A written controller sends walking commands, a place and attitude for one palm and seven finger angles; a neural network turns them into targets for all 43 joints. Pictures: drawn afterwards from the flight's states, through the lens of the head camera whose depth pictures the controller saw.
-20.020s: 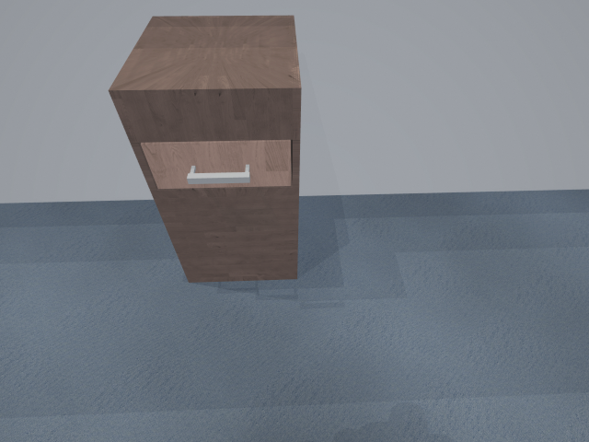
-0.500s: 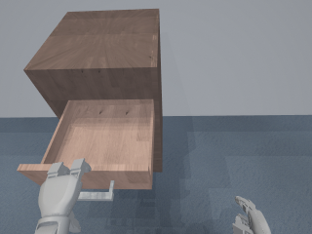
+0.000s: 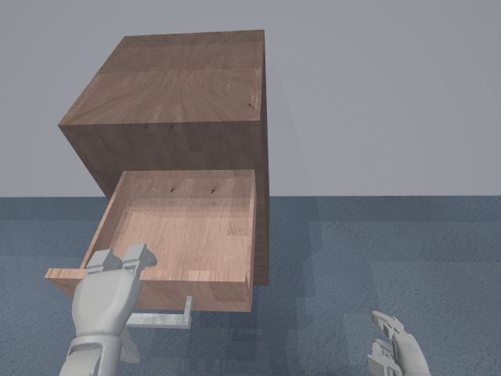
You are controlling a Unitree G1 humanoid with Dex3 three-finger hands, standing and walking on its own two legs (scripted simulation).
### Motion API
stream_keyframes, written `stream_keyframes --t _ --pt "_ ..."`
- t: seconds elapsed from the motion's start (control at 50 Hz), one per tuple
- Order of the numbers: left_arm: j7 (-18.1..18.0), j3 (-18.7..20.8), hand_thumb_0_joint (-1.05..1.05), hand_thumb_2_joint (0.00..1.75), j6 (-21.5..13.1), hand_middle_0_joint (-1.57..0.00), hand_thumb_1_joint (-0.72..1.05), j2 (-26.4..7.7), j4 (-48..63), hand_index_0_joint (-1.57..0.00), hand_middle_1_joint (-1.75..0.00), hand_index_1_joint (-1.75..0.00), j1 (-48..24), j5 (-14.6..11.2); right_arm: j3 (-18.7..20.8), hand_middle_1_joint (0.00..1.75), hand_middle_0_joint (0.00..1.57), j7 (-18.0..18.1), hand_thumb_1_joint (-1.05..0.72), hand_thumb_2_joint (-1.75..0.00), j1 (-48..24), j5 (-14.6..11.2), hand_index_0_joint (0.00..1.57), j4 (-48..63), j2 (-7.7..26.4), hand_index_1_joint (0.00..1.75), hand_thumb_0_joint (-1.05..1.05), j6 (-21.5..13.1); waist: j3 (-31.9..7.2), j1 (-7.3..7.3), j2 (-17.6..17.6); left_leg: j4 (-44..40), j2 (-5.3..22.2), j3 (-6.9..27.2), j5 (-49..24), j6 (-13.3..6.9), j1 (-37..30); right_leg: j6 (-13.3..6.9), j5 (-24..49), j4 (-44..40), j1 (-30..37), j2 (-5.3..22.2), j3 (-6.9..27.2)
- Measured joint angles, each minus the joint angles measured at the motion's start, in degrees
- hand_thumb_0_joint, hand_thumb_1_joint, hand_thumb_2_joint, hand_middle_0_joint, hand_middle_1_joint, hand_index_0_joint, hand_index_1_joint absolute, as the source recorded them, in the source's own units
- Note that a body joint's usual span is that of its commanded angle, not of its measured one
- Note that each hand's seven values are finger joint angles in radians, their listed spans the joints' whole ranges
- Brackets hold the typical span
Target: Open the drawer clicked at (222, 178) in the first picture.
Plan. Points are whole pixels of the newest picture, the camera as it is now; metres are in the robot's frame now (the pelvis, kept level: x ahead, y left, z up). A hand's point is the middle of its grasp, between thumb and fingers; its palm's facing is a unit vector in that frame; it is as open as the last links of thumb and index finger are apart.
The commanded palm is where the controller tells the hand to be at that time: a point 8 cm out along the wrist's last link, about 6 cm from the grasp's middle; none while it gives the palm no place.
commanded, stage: lift the hand off the handle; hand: left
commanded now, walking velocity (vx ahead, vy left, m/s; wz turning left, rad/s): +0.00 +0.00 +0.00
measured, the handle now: (151, 310) +0.26 +0.24 -0.13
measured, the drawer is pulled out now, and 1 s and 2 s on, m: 0.28 0.28 0.28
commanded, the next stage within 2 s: draw the hand back to the body in 0.06 s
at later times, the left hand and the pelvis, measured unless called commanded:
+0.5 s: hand (101, 305) +0.21 +0.24 +0.04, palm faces +0.03 -0.10 -0.99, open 13.8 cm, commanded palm +0.18 +0.24 +0.11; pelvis +0.01 +0.00 +0.01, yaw +0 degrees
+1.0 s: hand (90, 279) +0.21 +0.22 +0.13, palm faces +0.34 -0.86 -0.39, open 13.2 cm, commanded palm +0.16 +0.27 +0.16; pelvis +0.02 +0.00 +0.03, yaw +2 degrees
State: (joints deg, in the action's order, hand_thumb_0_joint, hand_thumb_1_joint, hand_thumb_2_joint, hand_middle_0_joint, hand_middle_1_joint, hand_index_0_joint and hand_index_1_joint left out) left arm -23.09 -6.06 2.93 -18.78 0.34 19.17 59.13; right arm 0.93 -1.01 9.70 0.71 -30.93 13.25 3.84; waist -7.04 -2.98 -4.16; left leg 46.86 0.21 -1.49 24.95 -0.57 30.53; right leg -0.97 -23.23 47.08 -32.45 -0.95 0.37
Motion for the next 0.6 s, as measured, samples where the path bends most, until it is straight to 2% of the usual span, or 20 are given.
stream_keyframes --t 0.12,0.2,0.3,0.36,0.46,0.6 --pt "1.23 0.41 0.00 0.31 0.14 -0.32 -0.48 -0.12 -0.63 -0.31 -1.20 -1.20 0.14 -0.45 -0.08 0.30 0.20 -0.08 -0.90 -0.90 -0.14 -0.15 0.20 -0.03 0.25 0.30 0.01 -0.18 0.33 -0.03 0.20 -1.42 0.08 -0.02 -0.54 0.18 -1.18 -0.15 0.43 -1.17 1.05 -0.09 0.03" --pt "1.69 0.79 0.00 0.31 -1.05 -0.32 -0.48 -0.48 -0.55 -0.31 -1.20 -1.20 0.49 -0.37 0.22 0.30 0.20 0.01 -0.90 -0.90 -0.20 0.13 0.20 -0.10 0.47 0.30 0.01 -0.31 0.59 -0.16 0.43 -1.75 0.20 0.01 -0.67 0.30 -1.37 -0.28 0.55 -1.47 1.21 -0.22 -0.01" --pt "1.09 2.50 0.00 0.31 -2.34 -0.32 -0.48 -1.59 3.19 -0.32 -1.20 -1.20 3.50 -0.81 0.59 0.30 0.20 0.07 -0.90 -0.90 -0.07 0.22 0.20 -0.18 0.57 0.30 0.01 -0.32 0.48 -0.18 0.46 -2.18 0.45 -0.14 -0.59 0.43 -2.06 -0.42 0.57 -1.90 1.79 -0.48 0.14" --pt "1.02 3.73 0.00 0.31 -1.89 -0.32 -0.48 -2.59 4.42 -0.32 -1.20 -1.20 4.55 -1.44 0.62 0.30 0.20 0.19 -0.91 -0.90 -0.14 0.02 0.20 -0.47 0.77 0.30 0.01 -0.27 0.57 -0.25 0.20 -2.64 0.47 -0.05 -0.67 0.45 -2.77 -0.42 0.65 -2.39 2.56 -0.50 0.07" --pt "3.39 4.92 0.00 0.31 -0.75 -0.32 -0.48 -3.54 5.77 -0.31 -1.20 -1.20 5.06 -3.57 0.56 0.30 0.20 0.53 -0.91 -0.90 -0.25 -0.29 0.20 -0.74 1.09 0.30 0.01 -0.50 0.96 -0.52 -0.34 -3.93 0.30 0.23 -1.22 0.37 -4.27 -0.31 1.08 -3.77 4.24 -0.32 -0.19" --pt "6.41 5.50 0.00 0.31 -2.68 -0.32 -0.48 -4.85 9.42 -0.31 -1.20 -1.20 6.39 -4.48 0.14 0.30 0.20 0.71 -0.91 -0.90 -0.35 -0.22 0.20 -0.21 1.00 0.30 0.01 -0.89 1.76 -1.08 -0.54 -5.66 0.11 0.43 -1.93 0.24 -6.20 -0.17 1.76 -5.65 6.34 -0.14 -0.36"
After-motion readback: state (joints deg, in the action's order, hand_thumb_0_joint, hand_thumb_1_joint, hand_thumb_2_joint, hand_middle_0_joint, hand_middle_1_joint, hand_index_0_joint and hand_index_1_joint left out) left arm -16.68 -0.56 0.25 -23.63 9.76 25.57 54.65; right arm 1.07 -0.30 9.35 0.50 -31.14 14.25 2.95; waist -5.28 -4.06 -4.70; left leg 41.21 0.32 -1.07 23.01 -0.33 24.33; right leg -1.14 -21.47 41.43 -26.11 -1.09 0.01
